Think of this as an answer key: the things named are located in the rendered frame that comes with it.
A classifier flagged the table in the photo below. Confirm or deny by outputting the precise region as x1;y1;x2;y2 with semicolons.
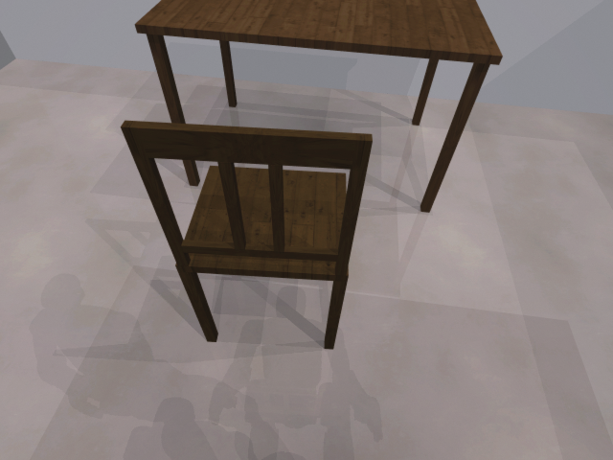
135;0;503;213

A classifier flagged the chair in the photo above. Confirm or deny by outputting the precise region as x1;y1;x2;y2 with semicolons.
121;121;373;350

